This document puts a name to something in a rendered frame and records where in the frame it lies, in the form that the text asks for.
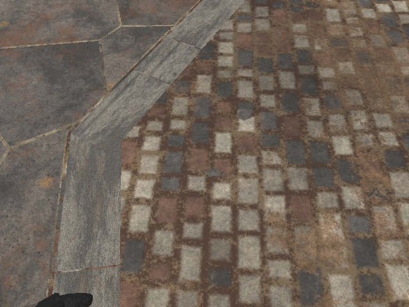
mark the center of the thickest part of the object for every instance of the robot left hand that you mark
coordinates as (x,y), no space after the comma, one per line
(67,300)

